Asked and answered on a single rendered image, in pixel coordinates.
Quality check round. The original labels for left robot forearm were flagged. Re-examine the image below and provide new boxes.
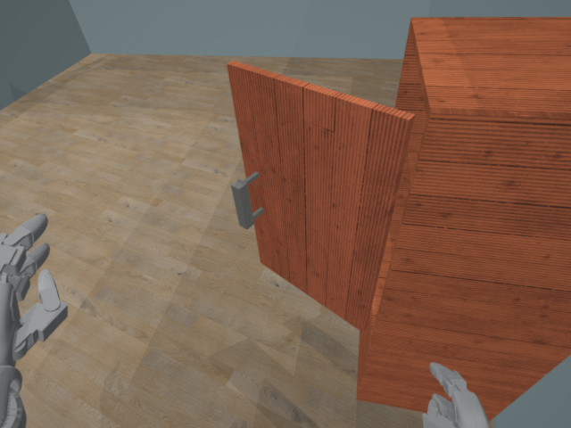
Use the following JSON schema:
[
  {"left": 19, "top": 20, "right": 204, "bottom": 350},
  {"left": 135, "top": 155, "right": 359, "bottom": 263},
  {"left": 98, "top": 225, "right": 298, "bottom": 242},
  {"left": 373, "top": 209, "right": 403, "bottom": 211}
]
[{"left": 0, "top": 366, "right": 27, "bottom": 428}]

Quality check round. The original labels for handle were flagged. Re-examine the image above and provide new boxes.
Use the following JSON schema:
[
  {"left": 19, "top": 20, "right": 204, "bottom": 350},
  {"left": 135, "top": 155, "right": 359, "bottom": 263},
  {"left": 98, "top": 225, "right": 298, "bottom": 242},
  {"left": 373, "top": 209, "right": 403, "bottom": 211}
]
[{"left": 231, "top": 171, "right": 264, "bottom": 230}]

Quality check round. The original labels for robot right hand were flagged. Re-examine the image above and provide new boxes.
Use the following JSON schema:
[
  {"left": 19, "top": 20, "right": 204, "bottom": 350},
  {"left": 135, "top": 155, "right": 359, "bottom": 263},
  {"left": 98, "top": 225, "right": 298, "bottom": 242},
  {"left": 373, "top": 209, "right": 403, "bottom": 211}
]
[{"left": 422, "top": 362, "right": 491, "bottom": 428}]

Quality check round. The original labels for cupboard door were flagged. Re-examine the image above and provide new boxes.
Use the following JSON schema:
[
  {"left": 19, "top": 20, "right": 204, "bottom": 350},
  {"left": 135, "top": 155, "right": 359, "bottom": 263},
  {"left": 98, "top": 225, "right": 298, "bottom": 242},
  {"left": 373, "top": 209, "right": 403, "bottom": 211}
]
[{"left": 227, "top": 61, "right": 415, "bottom": 333}]

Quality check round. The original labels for robot left hand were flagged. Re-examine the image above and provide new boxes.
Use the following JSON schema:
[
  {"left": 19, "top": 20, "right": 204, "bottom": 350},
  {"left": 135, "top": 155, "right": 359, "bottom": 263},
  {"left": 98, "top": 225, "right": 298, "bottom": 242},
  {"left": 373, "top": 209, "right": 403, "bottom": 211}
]
[{"left": 0, "top": 214, "right": 68, "bottom": 367}]

